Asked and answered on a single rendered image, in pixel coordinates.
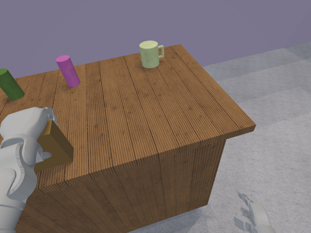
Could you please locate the sponge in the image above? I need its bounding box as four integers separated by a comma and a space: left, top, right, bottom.
2, 119, 74, 172

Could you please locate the left robot hand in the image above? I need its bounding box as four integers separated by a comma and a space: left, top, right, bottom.
0, 107, 58, 163

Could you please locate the table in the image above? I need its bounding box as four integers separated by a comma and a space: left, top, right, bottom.
0, 44, 256, 233

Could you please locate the left robot forearm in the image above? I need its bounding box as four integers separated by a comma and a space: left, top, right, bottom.
0, 134, 38, 233

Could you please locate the right robot hand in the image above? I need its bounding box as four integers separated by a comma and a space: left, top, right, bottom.
234, 190, 272, 233

